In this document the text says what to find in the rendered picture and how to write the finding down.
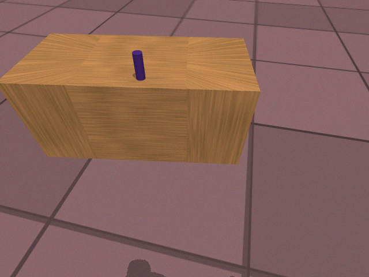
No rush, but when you can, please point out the can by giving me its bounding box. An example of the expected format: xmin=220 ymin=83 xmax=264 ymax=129
xmin=132 ymin=50 xmax=145 ymax=81

